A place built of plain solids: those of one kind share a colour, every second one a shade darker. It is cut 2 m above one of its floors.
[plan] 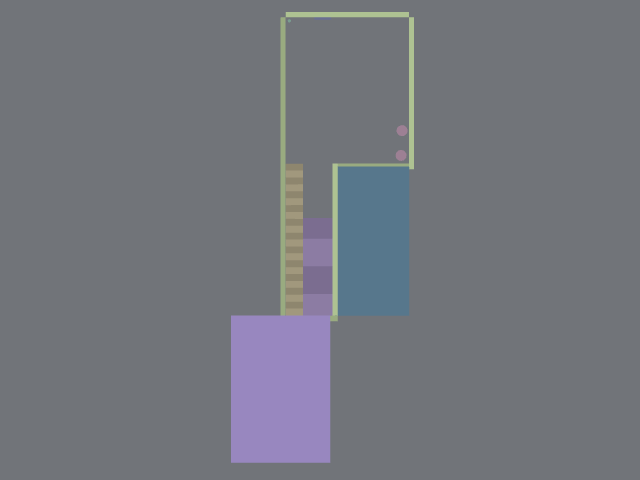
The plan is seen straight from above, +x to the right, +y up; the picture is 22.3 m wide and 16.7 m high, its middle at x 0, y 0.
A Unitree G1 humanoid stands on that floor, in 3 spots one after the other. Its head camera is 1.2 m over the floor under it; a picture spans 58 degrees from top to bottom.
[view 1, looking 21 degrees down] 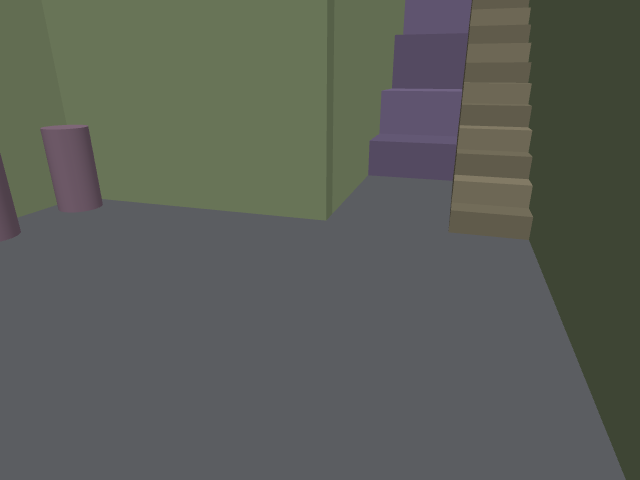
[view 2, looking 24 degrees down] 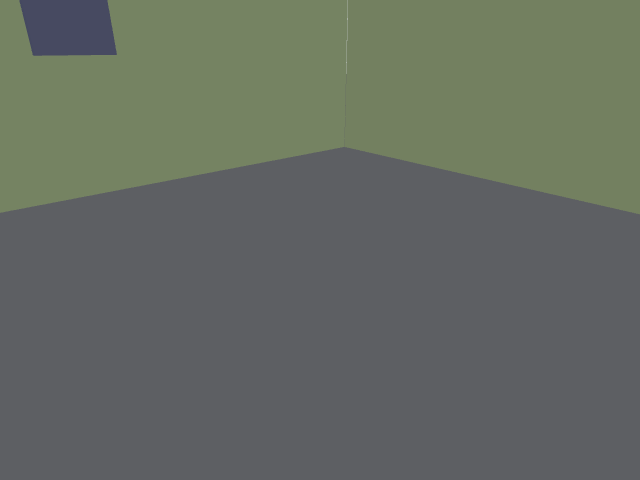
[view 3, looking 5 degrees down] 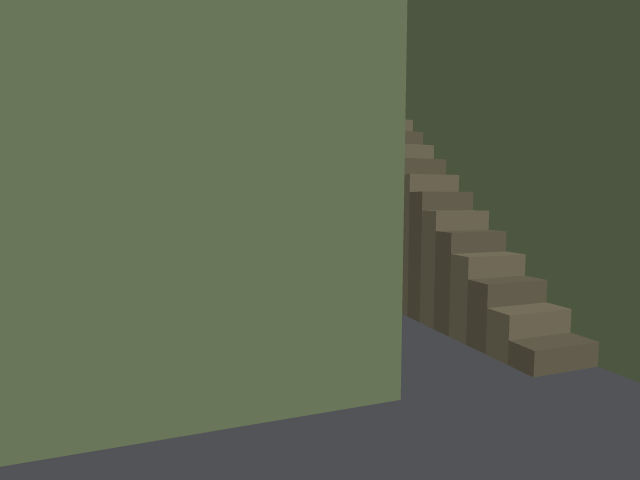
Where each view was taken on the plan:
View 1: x -0.56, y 6.12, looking -73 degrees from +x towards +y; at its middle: ground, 3.35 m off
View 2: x -0.90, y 3.66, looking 49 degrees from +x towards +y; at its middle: ground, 2.95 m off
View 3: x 1.73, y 4.90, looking -109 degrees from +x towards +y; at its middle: wall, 2.38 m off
